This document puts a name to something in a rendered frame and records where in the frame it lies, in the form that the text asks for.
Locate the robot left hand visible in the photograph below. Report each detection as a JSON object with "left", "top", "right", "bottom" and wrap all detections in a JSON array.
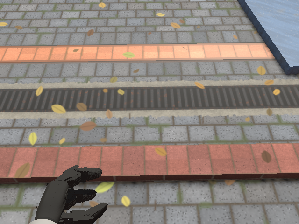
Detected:
[{"left": 35, "top": 165, "right": 107, "bottom": 224}]

